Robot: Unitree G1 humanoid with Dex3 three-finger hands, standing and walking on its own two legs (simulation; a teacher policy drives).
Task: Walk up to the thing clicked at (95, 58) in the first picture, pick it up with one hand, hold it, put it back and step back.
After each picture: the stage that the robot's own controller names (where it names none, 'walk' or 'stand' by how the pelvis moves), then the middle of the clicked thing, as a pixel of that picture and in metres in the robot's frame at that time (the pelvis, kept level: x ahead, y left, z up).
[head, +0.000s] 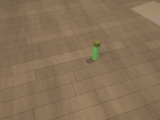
stand; (96, 50) +1.26 -0.19 -0.65
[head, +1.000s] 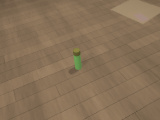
walk; (77, 59) +1.14 +0.11 -0.63
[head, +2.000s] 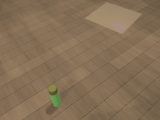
walk; (54, 96) +0.68 +0.26 -0.64
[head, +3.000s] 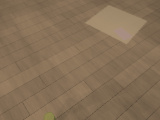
stand; out of the picture +0.42 +0.21 -0.62
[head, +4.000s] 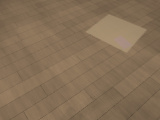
stand; out of the picture +0.40 +0.20 -0.66
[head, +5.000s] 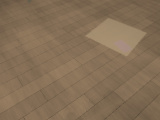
stand; out of the picture +0.38 +0.21 -0.66
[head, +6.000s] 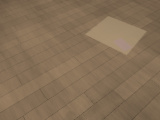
stand; out of the picture +0.37 +0.22 -0.66
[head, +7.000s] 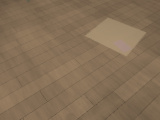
stand; out of the picture +0.37 +0.22 -0.66
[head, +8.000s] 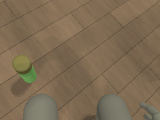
go down; (26, 70) +0.43 +0.23 -0.34
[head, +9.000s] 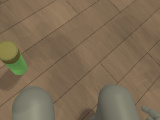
go down; (14, 60) +0.44 +0.26 -0.26
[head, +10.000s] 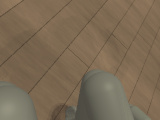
close in; out of the picture +0.42 +0.30 -0.16
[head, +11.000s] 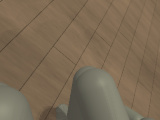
close; out of the picture +0.42 +0.31 -0.16
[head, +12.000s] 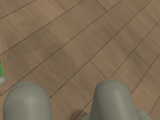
lift; out of the picture +0.35 +0.28 -0.06
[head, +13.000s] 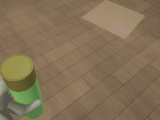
lift; (27, 92) +0.31 +0.17 +0.07
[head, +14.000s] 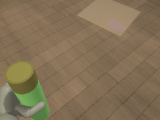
hold; (31, 96) +0.31 +0.16 +0.02
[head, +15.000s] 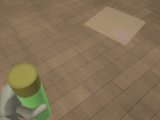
hold; (33, 97) +0.30 +0.16 +0.04
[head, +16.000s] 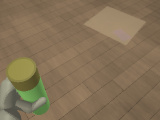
crouch; (32, 91) +0.32 +0.16 +0.05
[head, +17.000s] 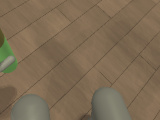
crouch; out of the picture +0.44 +0.23 -0.04
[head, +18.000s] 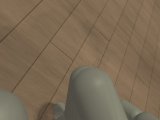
lower; out of the picture +0.41 +0.32 -0.16
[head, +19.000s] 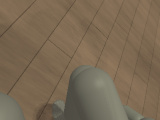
lower; out of the picture +0.42 +0.32 -0.16
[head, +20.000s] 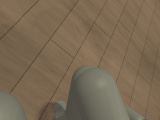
lower; out of the picture +0.42 +0.32 -0.16
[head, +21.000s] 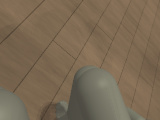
lower; out of the picture +0.41 +0.30 -0.16
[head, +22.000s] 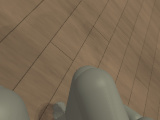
loosen; out of the picture +0.41 +0.30 -0.16
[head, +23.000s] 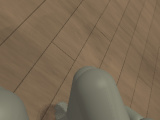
withdraw; out of the picture +0.41 +0.31 -0.16
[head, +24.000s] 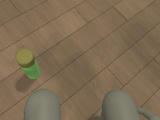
walk; (29, 65) +0.45 +0.25 -0.31
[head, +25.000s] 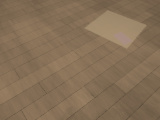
stand; out of the picture +0.38 +0.20 -0.59
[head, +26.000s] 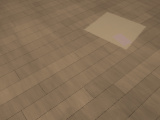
stand; out of the picture +0.39 +0.21 -0.60
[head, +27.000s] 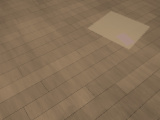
stand; out of the picture +0.39 +0.20 -0.61
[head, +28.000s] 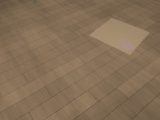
stand; out of the picture +0.42 +0.20 -0.65
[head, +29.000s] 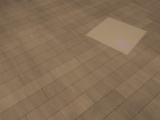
stand; out of the picture +0.38 +0.21 -0.66
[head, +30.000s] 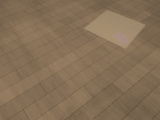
walk; out of the picture +0.38 +0.22 -0.65
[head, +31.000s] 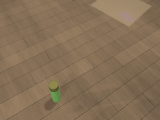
walk; (55, 92) +0.60 +0.18 -0.63
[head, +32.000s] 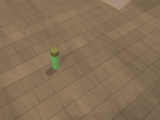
walk; (55, 58) +0.90 +0.20 -0.64
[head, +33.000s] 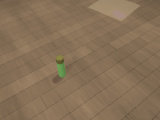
stand; (61, 66) +0.98 +0.20 -0.64
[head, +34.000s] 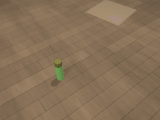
stand; (59, 70) +1.00 +0.21 -0.66
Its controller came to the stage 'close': yes
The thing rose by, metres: 0.69
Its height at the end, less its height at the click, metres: +0.00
